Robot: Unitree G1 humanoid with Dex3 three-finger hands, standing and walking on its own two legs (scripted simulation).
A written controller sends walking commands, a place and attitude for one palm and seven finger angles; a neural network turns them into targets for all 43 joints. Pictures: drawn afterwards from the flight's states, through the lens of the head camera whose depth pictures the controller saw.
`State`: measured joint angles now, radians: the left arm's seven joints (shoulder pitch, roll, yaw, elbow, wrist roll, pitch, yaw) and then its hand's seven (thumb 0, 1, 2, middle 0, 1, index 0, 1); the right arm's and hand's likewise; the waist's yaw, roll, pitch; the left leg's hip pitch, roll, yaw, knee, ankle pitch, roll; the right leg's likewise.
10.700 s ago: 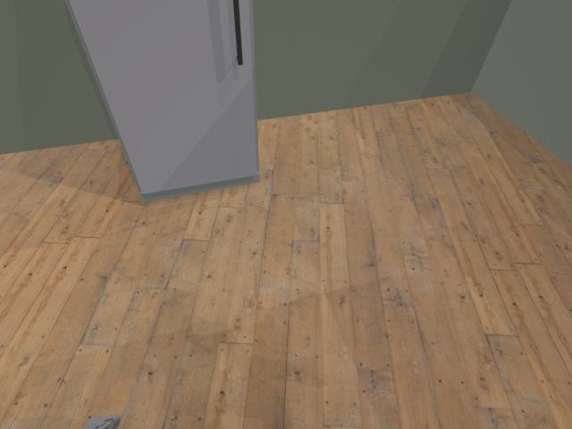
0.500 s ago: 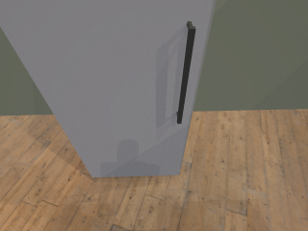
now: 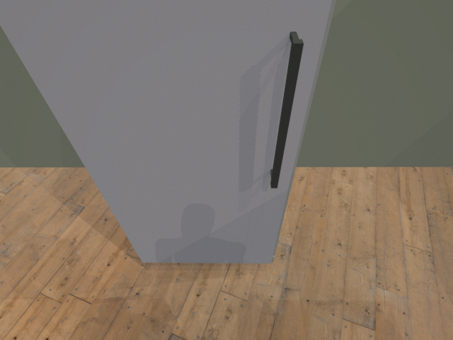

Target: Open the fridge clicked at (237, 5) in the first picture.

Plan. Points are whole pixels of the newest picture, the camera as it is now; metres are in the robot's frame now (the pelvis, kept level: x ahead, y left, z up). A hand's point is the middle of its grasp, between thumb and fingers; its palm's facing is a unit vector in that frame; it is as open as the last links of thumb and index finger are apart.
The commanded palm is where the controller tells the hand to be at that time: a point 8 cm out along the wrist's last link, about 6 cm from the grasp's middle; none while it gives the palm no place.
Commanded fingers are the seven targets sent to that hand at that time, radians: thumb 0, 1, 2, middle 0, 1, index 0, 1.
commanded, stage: shuffle to correct the standing spot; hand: right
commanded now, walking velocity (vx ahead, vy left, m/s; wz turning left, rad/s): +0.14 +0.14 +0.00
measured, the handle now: (281, 125) +0.52 -0.09 +0.10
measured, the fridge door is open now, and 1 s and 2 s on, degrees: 0 0 0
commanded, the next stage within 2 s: come to a stop and stand still in 0.02 s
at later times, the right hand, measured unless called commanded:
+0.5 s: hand out of the picture +0.03 -0.14 -0.18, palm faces +0.08 +0.98 -0.16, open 7.4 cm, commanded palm none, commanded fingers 0.00 -0.90 -0.90 0.20 0.30 0.20 0.30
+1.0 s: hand out of the picture +0.12 -0.13 -0.15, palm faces -0.01 +0.96 -0.27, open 7.4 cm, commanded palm none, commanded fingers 0.00 -0.90 -0.90 0.20 0.30 0.20 0.30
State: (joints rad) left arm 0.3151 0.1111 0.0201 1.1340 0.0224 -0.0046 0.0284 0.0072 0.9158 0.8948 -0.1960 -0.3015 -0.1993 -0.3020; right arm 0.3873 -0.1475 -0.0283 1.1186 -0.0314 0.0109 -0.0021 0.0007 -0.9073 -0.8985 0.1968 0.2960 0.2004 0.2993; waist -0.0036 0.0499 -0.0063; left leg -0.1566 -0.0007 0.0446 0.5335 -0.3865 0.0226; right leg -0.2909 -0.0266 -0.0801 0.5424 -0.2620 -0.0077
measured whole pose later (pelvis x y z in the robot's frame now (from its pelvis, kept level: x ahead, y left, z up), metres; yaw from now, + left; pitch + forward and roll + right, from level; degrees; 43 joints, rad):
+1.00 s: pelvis +0.05 +0.06 +0.00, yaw -1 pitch -2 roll -1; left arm 0.31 0.19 0.01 1.00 0.02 0.02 0.00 0.01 0.91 0.90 -0.19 -0.30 -0.20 -0.30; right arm 0.24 -0.18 0.01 0.96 -0.02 -0.01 -0.03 0.00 -0.90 -0.90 0.20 0.30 0.20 0.30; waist 0.03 -0.04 0.01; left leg -0.25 0.03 0.04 0.57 -0.30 0.01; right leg -0.26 -0.05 -0.09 0.51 -0.22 0.02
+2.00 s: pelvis +0.09 +0.06 +0.01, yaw -1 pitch -1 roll -1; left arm 0.23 0.17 -0.01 1.11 0.01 -0.01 0.02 0.01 0.92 0.89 -0.20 -0.30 -0.20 -0.30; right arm 0.25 -0.19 0.00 1.10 -0.02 -0.01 -0.02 0.00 -0.91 -0.90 0.20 0.30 0.20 0.30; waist -0.01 0.01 0.03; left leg -0.14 0.03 0.05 0.46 -0.30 0.00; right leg -0.17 -0.05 -0.09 0.43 -0.24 0.02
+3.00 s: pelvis +0.05 +0.06 -0.03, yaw -2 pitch +5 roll -1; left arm 0.16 0.25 0.05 0.60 -0.02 -0.26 0.01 0.01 0.91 0.89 -0.20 -0.30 -0.20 -0.30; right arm 0.31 -0.18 -0.12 0.21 0.22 -0.50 0.32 0.00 -0.71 -0.81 0.21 0.43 0.21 0.43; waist 0.03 0.03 -0.10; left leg -0.54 0.05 0.05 0.88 -0.43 0.01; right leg -0.57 -0.05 -0.07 0.83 -0.35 0.02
